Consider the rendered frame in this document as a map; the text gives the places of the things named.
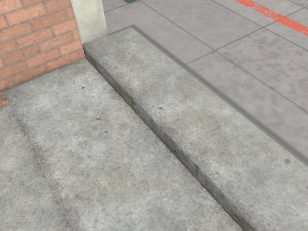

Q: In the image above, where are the stairs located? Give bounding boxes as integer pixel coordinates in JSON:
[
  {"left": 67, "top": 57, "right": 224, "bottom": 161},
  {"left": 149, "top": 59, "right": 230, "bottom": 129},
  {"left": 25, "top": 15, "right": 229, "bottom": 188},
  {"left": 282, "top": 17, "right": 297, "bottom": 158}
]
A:
[{"left": 0, "top": 45, "right": 260, "bottom": 231}]

